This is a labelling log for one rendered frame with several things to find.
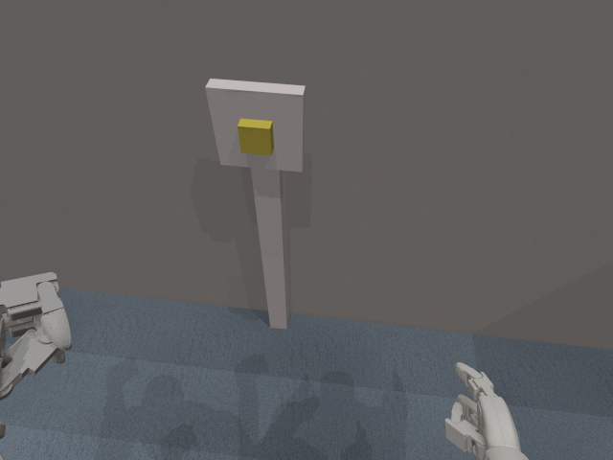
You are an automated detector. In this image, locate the robot left hand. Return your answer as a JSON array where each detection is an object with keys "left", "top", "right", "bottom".
[{"left": 0, "top": 272, "right": 72, "bottom": 401}]

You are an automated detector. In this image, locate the robot right hand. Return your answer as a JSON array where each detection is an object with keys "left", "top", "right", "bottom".
[{"left": 445, "top": 362, "right": 521, "bottom": 460}]

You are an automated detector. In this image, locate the button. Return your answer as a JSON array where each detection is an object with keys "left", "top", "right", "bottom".
[{"left": 238, "top": 119, "right": 274, "bottom": 155}]

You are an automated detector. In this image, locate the panel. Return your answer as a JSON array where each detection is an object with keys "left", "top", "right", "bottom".
[{"left": 205, "top": 79, "right": 306, "bottom": 330}]

